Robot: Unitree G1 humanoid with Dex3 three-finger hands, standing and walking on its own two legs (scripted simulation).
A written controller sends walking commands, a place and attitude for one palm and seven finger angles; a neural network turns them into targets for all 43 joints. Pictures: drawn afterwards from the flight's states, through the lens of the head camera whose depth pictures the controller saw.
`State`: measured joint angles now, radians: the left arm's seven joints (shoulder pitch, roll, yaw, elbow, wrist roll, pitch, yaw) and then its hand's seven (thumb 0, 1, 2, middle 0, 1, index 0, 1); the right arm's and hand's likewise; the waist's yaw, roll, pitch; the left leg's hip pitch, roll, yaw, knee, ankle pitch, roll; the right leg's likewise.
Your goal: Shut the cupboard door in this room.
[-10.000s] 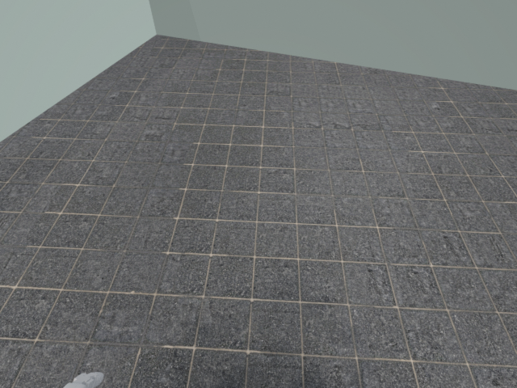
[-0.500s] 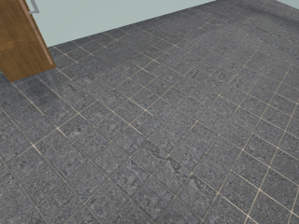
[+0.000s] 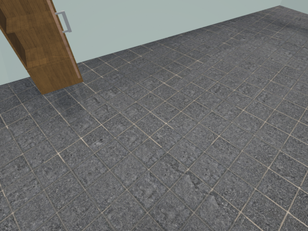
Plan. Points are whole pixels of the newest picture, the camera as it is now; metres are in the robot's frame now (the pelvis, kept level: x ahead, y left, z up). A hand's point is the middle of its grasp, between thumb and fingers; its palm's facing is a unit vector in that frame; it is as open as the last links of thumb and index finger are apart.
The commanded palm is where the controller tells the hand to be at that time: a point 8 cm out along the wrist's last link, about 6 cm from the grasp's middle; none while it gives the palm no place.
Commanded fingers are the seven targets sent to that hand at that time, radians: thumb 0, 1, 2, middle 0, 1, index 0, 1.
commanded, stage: stand and wait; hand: left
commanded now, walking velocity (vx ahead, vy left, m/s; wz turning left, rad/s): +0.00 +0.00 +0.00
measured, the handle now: (63, 22) +1.34 +0.73 -0.02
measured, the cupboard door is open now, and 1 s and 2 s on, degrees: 89 89 89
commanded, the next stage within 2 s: turn or walk to find it in 0.02 s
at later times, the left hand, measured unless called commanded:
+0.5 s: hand out of the picture -0.01 +0.25 -0.16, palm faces +0.18 -0.95 -0.23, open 7.4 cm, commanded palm none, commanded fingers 0.00 0.90 0.90 -0.20 -0.30 -0.20 -0.30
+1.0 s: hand out of the picture -0.12 +0.20 -0.16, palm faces +0.40 -0.88 -0.25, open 7.4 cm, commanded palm none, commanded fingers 0.00 0.90 0.90 -0.20 -0.30 -0.20 -0.30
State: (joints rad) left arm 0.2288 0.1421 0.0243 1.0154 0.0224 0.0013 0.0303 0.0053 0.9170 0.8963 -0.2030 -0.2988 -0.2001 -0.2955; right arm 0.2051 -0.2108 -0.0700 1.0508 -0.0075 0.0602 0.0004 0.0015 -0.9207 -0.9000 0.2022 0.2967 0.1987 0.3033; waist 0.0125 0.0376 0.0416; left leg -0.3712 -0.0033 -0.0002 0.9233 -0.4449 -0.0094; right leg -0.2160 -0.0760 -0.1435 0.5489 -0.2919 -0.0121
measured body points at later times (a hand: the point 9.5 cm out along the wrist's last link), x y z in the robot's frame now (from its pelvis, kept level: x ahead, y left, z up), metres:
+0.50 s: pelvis -0.04 +0.04 +0.01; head -0.03 +0.05 +0.46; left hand -0.02 +0.30 -0.14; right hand +0.03 -0.19 -0.14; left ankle -0.03 +0.13 -0.73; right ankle -0.05 -0.11 -0.68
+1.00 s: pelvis -0.09 +0.00 +0.00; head -0.06 +0.01 +0.45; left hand -0.14 +0.25 -0.14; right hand +0.06 -0.22 -0.15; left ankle -0.15 +0.13 -0.70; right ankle -0.05 -0.10 -0.73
